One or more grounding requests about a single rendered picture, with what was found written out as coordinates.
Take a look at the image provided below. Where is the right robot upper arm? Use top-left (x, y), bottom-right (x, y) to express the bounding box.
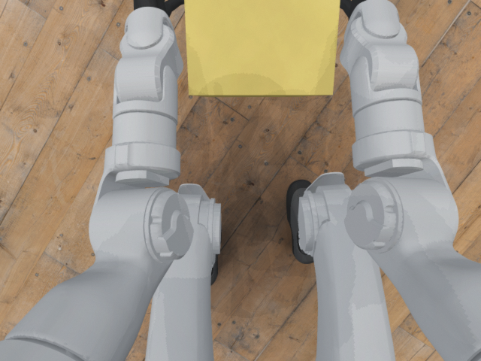
top-left (344, 177), bottom-right (481, 361)

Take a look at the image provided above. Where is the left robot upper arm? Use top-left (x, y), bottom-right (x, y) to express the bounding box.
top-left (0, 187), bottom-right (194, 361)

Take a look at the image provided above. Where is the robot left thigh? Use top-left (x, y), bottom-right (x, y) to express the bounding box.
top-left (145, 194), bottom-right (221, 361)

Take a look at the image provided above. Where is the robot right hand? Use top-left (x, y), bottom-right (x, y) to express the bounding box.
top-left (340, 0), bottom-right (366, 19)

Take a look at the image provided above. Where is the carton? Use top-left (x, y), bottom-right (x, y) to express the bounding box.
top-left (184, 0), bottom-right (340, 97)

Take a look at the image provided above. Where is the robot left hand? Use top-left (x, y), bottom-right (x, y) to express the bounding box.
top-left (134, 0), bottom-right (184, 17)

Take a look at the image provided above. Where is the right robot forearm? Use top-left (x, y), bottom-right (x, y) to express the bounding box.
top-left (340, 0), bottom-right (452, 194)

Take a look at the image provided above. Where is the robot right shin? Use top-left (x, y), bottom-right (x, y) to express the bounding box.
top-left (298, 172), bottom-right (353, 255)

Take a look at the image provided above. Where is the left robot forearm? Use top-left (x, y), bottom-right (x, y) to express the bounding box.
top-left (89, 7), bottom-right (183, 243)

